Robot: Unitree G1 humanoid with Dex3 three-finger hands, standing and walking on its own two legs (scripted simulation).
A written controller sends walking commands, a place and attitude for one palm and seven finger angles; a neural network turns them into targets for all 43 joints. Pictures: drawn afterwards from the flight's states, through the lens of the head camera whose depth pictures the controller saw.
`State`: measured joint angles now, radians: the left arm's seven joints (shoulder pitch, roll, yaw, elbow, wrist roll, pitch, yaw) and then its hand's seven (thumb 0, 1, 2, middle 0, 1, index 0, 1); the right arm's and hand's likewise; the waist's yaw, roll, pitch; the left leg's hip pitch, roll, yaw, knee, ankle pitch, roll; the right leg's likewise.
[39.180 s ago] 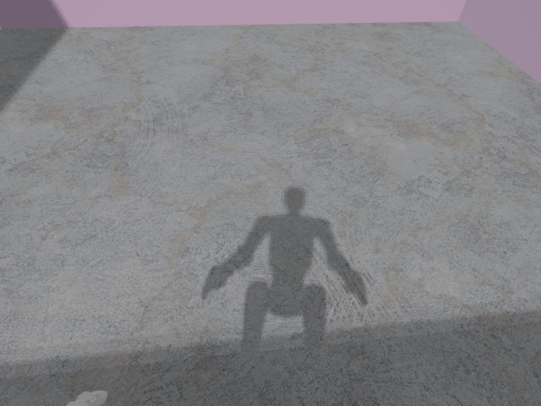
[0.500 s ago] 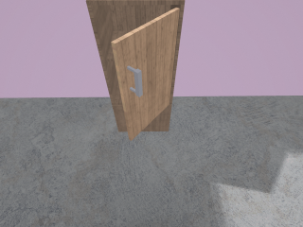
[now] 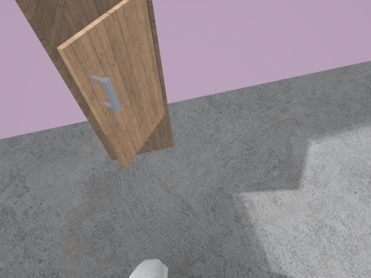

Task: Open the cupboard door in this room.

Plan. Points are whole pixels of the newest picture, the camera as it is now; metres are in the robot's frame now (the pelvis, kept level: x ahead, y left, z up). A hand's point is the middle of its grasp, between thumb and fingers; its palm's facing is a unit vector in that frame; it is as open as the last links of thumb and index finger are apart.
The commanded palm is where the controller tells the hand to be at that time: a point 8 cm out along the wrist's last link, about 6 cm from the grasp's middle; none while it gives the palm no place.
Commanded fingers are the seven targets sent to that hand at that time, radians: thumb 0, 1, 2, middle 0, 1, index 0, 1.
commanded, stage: walk to a spot facing it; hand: left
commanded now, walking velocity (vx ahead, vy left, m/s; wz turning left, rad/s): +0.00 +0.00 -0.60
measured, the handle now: (106, 94) +0.59 +0.29 +0.01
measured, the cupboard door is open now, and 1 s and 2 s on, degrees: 50 50 50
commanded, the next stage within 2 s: none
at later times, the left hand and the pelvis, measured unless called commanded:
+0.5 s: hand (109, 276) +0.13 +0.21 -0.17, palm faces -0.23 -0.93 -0.28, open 7.4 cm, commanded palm none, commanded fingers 0.00 0.90 0.90 -0.20 -0.30 -0.20 -0.30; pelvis -0.02 +0.01 -0.02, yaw -17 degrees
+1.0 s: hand (188, 226) +0.26 +0.03 -0.16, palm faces -0.64 -0.74 -0.20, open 7.4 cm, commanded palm none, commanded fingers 0.00 0.90 0.90 -0.20 -0.30 -0.20 -0.30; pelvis +0.02 -0.04 -0.01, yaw -35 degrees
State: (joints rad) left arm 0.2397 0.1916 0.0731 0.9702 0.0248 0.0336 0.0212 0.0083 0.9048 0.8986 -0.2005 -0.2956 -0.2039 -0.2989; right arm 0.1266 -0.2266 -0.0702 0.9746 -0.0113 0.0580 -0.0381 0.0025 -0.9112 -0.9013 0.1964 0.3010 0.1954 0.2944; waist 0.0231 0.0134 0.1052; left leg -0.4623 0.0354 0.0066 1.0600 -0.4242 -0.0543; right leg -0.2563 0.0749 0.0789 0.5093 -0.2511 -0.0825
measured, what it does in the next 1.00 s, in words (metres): steps on the spot, turning right: left foot, then right foot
